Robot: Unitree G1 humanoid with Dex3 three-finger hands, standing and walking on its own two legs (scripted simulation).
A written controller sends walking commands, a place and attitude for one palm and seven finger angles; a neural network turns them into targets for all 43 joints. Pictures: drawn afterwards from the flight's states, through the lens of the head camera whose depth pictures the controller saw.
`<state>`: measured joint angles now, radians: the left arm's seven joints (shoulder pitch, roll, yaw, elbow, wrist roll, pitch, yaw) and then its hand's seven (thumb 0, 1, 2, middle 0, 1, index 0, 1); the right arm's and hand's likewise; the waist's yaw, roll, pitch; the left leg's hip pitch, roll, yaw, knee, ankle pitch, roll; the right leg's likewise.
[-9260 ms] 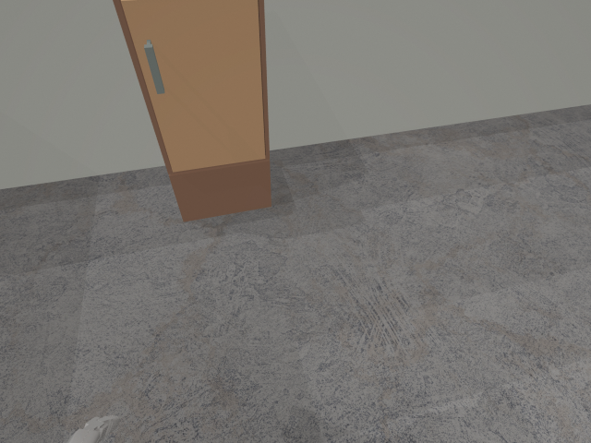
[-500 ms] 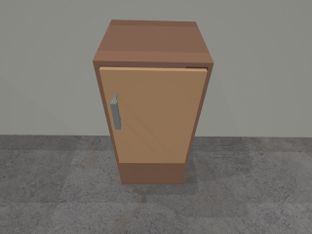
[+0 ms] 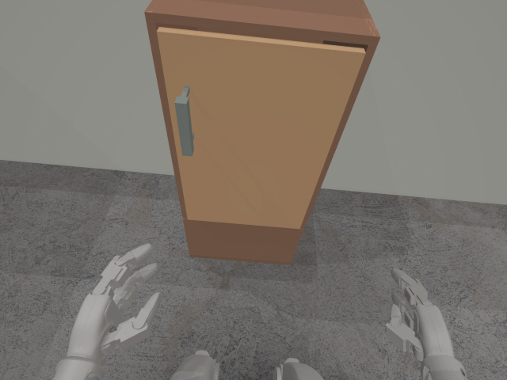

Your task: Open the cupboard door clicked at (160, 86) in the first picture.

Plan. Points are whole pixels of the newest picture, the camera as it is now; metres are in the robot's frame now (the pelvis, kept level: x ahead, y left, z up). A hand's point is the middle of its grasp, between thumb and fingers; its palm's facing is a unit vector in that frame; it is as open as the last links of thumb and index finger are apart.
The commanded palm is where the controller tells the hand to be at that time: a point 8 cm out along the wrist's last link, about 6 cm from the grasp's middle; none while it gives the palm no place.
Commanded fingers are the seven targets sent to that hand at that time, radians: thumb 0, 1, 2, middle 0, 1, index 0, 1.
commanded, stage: raise the hand with hooked fingers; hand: left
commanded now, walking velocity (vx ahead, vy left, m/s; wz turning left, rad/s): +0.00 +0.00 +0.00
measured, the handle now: (187, 122) +0.59 +0.18 +0.05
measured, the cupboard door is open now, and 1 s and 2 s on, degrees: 0 0 0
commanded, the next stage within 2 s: move the hooked fingers beside the handle in 1.68 s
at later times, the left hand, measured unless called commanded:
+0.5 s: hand (101, 269) +0.25 +0.24 +0.05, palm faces +0.10 -0.99 -0.07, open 11.5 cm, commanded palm +0.22 +0.29 +0.04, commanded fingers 0.00 -0.20 0.43 -0.28 -1.00 -0.28 -1.00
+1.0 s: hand (76, 251) +0.28 +0.28 +0.04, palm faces +0.01 -1.00 -0.05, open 13.8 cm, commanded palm +0.26 +0.34 +0.06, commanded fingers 0.00 -0.50 0.30 -0.30 -1.20 -0.30 -1.20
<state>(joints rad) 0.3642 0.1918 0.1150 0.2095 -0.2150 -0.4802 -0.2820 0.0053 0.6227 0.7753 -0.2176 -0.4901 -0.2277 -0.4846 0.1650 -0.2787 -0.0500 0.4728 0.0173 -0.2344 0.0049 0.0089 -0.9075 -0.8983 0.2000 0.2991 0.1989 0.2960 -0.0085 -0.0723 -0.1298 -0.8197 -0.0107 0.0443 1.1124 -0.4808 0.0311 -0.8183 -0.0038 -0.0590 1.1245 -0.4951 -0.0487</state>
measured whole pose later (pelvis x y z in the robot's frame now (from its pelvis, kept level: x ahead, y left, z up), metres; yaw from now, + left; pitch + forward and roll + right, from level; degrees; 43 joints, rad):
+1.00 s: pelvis +0.02 +0.02 +0.00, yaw +1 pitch +15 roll -3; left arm 0.11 0.38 0.35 0.31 -0.35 -0.32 -0.45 -0.01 -0.46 0.32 -0.29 -1.18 -0.30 -1.18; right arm 0.25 -0.26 0.05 0.50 0.04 -0.19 -0.05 0.01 -0.90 -0.90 0.20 0.30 0.20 0.30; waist 0.00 0.03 -0.13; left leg -0.89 -0.01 0.00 1.12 -0.50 0.05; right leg -0.83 0.01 -0.10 1.05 -0.48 -0.02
